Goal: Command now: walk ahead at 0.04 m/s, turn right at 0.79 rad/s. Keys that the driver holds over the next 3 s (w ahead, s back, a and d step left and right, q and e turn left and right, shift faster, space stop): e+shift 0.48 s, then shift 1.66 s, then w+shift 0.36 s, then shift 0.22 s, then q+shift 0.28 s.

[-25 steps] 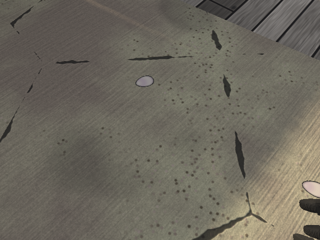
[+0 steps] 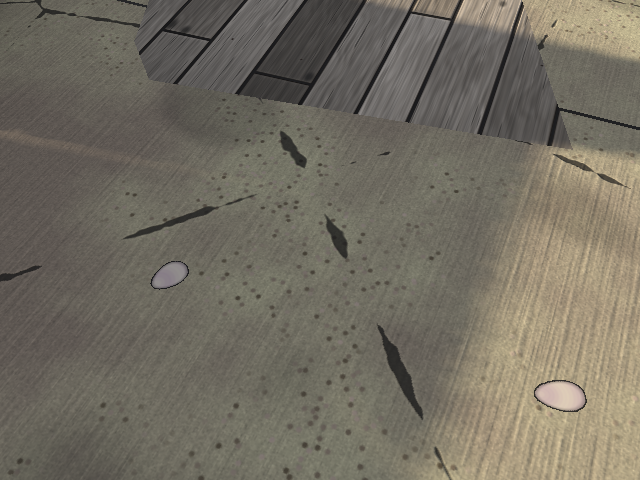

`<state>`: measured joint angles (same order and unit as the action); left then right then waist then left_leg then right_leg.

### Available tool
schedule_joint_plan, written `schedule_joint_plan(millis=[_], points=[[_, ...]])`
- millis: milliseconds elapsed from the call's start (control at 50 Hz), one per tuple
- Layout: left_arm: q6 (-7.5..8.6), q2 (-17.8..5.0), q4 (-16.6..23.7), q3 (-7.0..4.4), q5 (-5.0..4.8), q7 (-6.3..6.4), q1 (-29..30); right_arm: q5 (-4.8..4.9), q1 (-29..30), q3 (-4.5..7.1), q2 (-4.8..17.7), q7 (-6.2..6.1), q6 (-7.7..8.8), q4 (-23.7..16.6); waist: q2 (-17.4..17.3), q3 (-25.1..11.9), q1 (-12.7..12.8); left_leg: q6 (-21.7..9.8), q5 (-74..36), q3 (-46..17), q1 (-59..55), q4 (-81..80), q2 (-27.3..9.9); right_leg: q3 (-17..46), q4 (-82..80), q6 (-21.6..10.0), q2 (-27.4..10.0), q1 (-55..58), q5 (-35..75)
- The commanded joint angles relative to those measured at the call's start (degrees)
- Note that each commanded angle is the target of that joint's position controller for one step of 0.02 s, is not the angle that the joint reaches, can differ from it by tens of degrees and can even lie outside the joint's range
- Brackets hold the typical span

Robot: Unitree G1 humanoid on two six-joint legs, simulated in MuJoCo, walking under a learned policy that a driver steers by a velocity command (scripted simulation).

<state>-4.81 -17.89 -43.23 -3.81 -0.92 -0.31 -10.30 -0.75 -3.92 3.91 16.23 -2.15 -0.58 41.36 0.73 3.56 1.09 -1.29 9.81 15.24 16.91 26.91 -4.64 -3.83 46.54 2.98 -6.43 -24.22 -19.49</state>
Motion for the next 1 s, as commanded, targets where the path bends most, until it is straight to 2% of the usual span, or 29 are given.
schedule_joint_plan(millis=[20,40,60,80,100,120,140,160,200,280,400,460,480,500,520,540,560,600,620,680,740,800,860,880,900,920,940,960,1000], points=[[-0.12,-6.0,2.3,-2.40,0.42,-0.69,-5.5,2.17,3.8,2.54,7.8,0.31,0.26,-2.9,-5.5,-9.6,3.1,-6.1,-3.6,-6.9,-4.8,-2.2,-13.9,-2.1,-11.8,-4.5,2.3,10.2,4.8],[0.01,-8.2,1.6,-3.37,1.01,-0.17,-8.0,2.46,1.2,2.36,5.8,0.62,-0.14,-1.3,0.6,-6.9,3.4,-2.0,3.5,-4.0,-0.3,6.7,-9.8,2.8,-19.0,-7.4,2.1,13.4,11.7],[0.58,-15.8,2.9,-5.07,1.09,1.06,-9.0,0.36,-0.6,2.14,4.1,0.76,-0.56,-2.2,19.2,-3.0,1.0,4.4,24.8,0.0,15.6,25.5,-1.5,24.3,-24.7,-14.0,-11.3,18.2,35.1],[2.47,-17.8,4.8,-4.89,3.14,0.65,-7.6,-1.02,6.6,2.05,4.5,0.08,-0.47,-5.8,18.1,-4.5,2.6,5.9,30.0,-12.2,24.6,36.5,5.8,37.4,-28.4,-22.7,-14.7,15.8,31.2],[4.19,-16.6,4.9,-4.92,3.27,0.08,-6.1,-0.36,8.9,2.40,5.8,-0.32,-0.46,-6.0,11.0,-5.5,2.7,4.5,25.8,-17.3,26.5,39.9,5.3,33.5,-30.0,-21.5,-13.0,16.7,23.8],[5.13,-15.8,5.2,-4.88,1.94,0.37,-3.6,0.40,8.0,2.66,6.1,-0.66,-0.21,-5.6,8.8,-5.0,0.7,3.3,19.7,-19.1,27.3,38.9,4.8,30.3,-30.1,-18.5,-10.3,17.0,20.1],[5.12,-13.2,5.9,-4.27,0.43,0.88,-0.8,0.01,6.4,3.07,6.9,-1.21,-0.05,-4.1,5.9,-5.6,-0.7,3.1,15.5,-20.0,27.0,38.0,3.9,27.6,-28.9,-15.7,-8.7,17.5,19.1],[4.78,-11.4,6.6,-3.70,-0.31,1.51,1.2,-0.33,5.6,3.33,7.5,-1.44,0.21,-3.7,6.4,-6.3,-1.6,3.3,12.7,-20.6,25.5,36.8,4.0,26.0,-27.9,-14.6,-7.6,16.5,21.3],[4.19,-9.5,7.6,-3.11,-0.11,2.51,0.5,-0.06,4.8,3.20,6.3,-0.90,0.92,-3.3,6.3,-9.9,-1.7,3.9,9.1,-20.9,22.5,35.8,5.8,24.3,-26.0,-14.0,-5.5,17.9,27.3],[3.33,-10.8,8.7,-3.83,-0.48,3.54,-1.6,0.76,6.2,2.10,3.8,-0.11,1.68,-3.4,6.3,-11.0,-0.5,5.5,6.7,-22.2,20.8,23.4,8.2,26.4,-24.1,-13.7,-3.3,20.8,27.1],[2.12,-11.6,11.8,-4.43,-0.43,2.96,0.5,1.20,5.4,2.27,5.7,1.42,2.60,-3.0,10.0,-10.2,0.2,5.7,7.2,-23.5,11.9,10.8,10.1,33.8,-22.1,-13.4,-1.4,17.0,26.0],[1.81,-11.2,13.4,-4.40,-1.00,2.62,3.4,1.44,1.5,3.05,7.4,2.04,3.32,-2.2,11.0,-10.5,-1.5,4.4,4.5,-23.2,3.8,0.0,9.5,36.7,-19.8,-11.7,0.8,15.4,25.7],[1.70,-10.6,14.1,-4.13,-1.28,2.58,4.8,1.42,-0.9,3.47,7.9,2.09,3.48,-1.4,10.2,-10.6,-2.7,3.7,-1.9,-22.4,-2.2,-6.7,8.0,35.9,-18.0,-10.1,2.8,12.7,21.5],[1.59,-7.8,14.1,-3.22,-0.70,2.52,2.5,0.88,-2.5,4.07,10.2,1.91,3.28,-1.1,5.3,-13.0,-1.6,0.9,-6.0,-27.5,-10.0,-8.7,0.1,31.9,-11.8,-7.7,6.0,8.6,8.0],[1.74,-4.3,14.1,-2.18,0.10,2.21,-3.3,-0.32,0.9,4.23,13.8,1.54,2.53,-2.3,-11.8,-12.6,3.7,-6.6,-19.5,-41.6,-15.8,-8.4,-11.5,21.0,-0.6,-4.6,15.5,-2.0,-15.4],[2.48,-9.2,14.0,-3.40,0.71,2.13,-3.4,-1.78,-0.4,3.93,11.7,1.77,2.57,-2.4,-15.4,-10.8,2.4,-14.0,-21.9,-50.5,-13.5,-9.3,-17.8,17.9,12.4,-1.7,13.8,-8.5,-19.4],[2.67,-12.9,12.6,-4.40,0.66,2.07,-3.3,-1.03,1.1,3.08,9.0,1.66,2.69,-3.4,-10.4,-9.3,2.2,-14.7,-20.1,-45.4,-11.3,-8.3,-16.5,16.7,19.1,-0.3,11.0,-8.7,-15.6],[2.05,-11.3,11.2,-4.18,0.53,2.28,-1.4,0.47,2.2,2.11,6.4,1.12,2.05,-3.7,-6.1,-7.2,1.1,-11.1,-14.5,-35.6,-9.6,-7.3,-9.7,15.0,22.9,1.3,9.9,-9.0,-9.5],[1.94,-9.5,11.4,-3.47,0.36,2.08,-0.8,0.78,1.4,1.90,6.8,0.84,1.77,-3.3,-6.2,-6.3,0.4,-11.3,-16.5,-33.7,-9.2,-7.4,-8.8,14.1,24.0,1.9,10.0,-9.4,-8.0],[2.53,-6.1,12.6,-1.85,-0.23,1.88,2.3,0.24,-2.5,1.86,7.9,0.41,1.11,-1.8,-8.8,-7.3,-1.8,-12.1,-21.5,-29.3,-13.1,-7.2,-7.0,10.9,16.5,2.5,9.6,-9.0,-7.0],[2.74,-4.7,12.6,-0.83,0.32,1.92,3.3,0.38,-3.0,1.98,9.1,0.63,0.76,-1.5,-10.8,-9.2,-2.4,-12.4,-24.0,-27.4,-14.2,-6.3,-7.8,8.9,5.5,2.6,7.7,-3.1,-7.7],[2.62,-4.6,11.6,-0.46,0.18,1.73,2.7,0.94,-3.3,2.02,10.1,1.18,0.26,-0.8,-12.6,-9.3,-3.0,-12.1,-24.3,-26.3,-11.7,-5.9,-8.1,5.7,-6.0,2.1,7.4,4.7,-4.7],[2.63,-4.0,9.0,-0.47,0.42,1.26,-1.2,2.17,-3.9,1.15,9.0,1.35,0.04,0.3,-10.8,-8.2,-0.7,-9.2,-20.3,-24.9,-8.2,-2.8,-6.6,3.5,-26.6,-1.0,8.4,15.1,9.5],[2.62,-5.5,9.3,-0.58,0.81,1.36,-0.8,2.02,-6.5,0.59,7.7,1.48,0.56,1.3,-8.3,-8.7,-1.4,-5.5,-14.8,-24.1,-4.1,-1.9,-5.5,7.1,-28.7,-2.8,5.9,21.2,15.3],[2.40,-8.8,10.0,-0.99,1.44,1.87,-1.8,-0.16,-7.4,-0.52,5.0,1.96,1.34,0.9,1.6,-11.5,-2.5,-0.9,-2.9,-19.8,1.6,5.3,-1.7,17.4,-27.1,-5.7,-3.7,27.9,29.4],[2.56,-8.5,9.7,-0.59,2.64,1.50,1.9,-0.45,-7.1,-1.24,2.5,1.98,1.91,0.2,11.4,-10.0,-4.6,2.2,11.4,-16.5,2.0,2.6,1.8,20.8,-25.2,-11.9,-8.8,20.0,30.3],[3.21,-4.6,10.6,0.24,2.42,0.98,4.7,-0.80,-5.0,-0.93,5.2,1.71,1.81,0.8,8.0,-8.4,-3.1,4.0,8.8,-16.7,-1.8,1.9,1.2,19.2,-25.9,-12.9,-6.2,16.7,23.0],[3.79,-3.1,9.7,0.69,2.61,0.70,4.4,-0.77,-3.8,-0.82,5.8,1.79,1.84,1.0,7.5,-7.9,-2.9,4.4,3.3,-16.8,-2.8,0.1,1.5,16.9,-25.4,-10.4,-3.0,16.5,17.7],[4.62,-4.8,8.8,0.35,2.37,0.44,2.5,-0.64,-3.7,-0.53,7.3,1.46,1.34,2.1,6.6,-5.8,-1.6,4.6,-2.3,-16.8,-4.1,0.0,1.5,15.2,-25.2,-7.6,0.0,14.6,15.6]])
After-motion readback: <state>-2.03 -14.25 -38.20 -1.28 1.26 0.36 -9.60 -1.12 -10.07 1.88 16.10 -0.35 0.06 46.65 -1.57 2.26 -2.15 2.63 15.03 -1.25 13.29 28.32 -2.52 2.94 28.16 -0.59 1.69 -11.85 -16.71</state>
